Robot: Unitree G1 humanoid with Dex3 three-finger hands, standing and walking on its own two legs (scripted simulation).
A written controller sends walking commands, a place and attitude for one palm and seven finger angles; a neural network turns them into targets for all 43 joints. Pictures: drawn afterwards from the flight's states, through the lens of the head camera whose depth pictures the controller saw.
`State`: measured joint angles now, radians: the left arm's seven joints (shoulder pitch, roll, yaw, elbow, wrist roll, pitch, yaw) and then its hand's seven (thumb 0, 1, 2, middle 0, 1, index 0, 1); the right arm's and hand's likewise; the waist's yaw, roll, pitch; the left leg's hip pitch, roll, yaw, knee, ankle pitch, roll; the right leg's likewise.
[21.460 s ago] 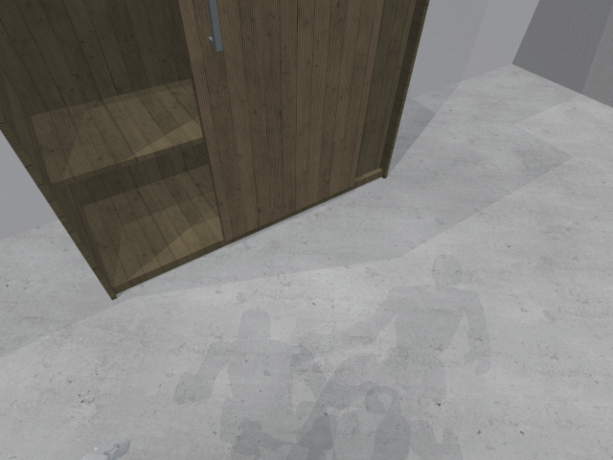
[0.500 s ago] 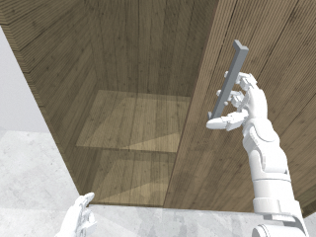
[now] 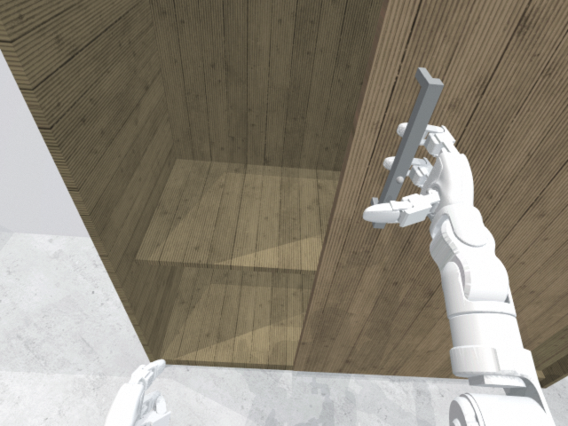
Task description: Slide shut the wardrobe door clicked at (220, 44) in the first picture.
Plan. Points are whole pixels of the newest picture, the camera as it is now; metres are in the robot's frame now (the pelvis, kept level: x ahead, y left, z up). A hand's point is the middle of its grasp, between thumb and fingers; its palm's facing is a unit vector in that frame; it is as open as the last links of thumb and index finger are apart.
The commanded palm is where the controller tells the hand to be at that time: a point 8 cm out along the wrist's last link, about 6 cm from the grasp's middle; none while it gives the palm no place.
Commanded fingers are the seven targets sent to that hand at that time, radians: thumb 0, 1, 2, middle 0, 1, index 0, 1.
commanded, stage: grip the handle and tug to test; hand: right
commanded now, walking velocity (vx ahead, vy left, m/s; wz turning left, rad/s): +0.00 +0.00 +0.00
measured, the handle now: (397, 157) +0.45 -0.13 +0.19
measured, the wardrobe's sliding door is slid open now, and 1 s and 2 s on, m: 0.46 0.46 0.45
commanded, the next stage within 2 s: tug the door sideways, standing still in 1.30 s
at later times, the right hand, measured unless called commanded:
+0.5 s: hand (398, 178) +0.39 -0.12 +0.20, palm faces +0.04 +1.00 -0.03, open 7.4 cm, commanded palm +0.36 -0.15 +0.20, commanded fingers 0.00 -0.90 -0.90 0.45 1.40 0.45 1.40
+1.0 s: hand (396, 179) +0.39 -0.11 +0.20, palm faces +0.03 +1.00 -0.04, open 6.9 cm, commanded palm +0.34 -0.15 +0.20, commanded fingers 0.00 -0.90 -0.90 0.45 1.40 0.45 1.40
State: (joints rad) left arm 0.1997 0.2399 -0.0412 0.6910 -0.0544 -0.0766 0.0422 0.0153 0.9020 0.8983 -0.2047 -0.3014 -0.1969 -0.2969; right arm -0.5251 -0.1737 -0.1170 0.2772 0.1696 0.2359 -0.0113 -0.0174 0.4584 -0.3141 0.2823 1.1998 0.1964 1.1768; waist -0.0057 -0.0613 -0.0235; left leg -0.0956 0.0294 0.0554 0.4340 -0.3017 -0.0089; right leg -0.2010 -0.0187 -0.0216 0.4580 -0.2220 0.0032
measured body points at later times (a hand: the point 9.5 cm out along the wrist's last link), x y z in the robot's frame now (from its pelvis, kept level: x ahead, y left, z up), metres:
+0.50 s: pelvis +0.01 +0.00 +0.00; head -0.01 +0.03 +0.45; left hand +0.17 +0.23 -0.10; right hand +0.38 -0.17 +0.20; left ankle -0.04 +0.12 -0.74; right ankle +0.02 -0.12 -0.74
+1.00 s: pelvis +0.03 +0.00 +0.00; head +0.01 +0.03 +0.45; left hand +0.21 +0.23 -0.09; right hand +0.38 -0.17 +0.20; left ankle -0.04 +0.12 -0.74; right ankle +0.02 -0.12 -0.74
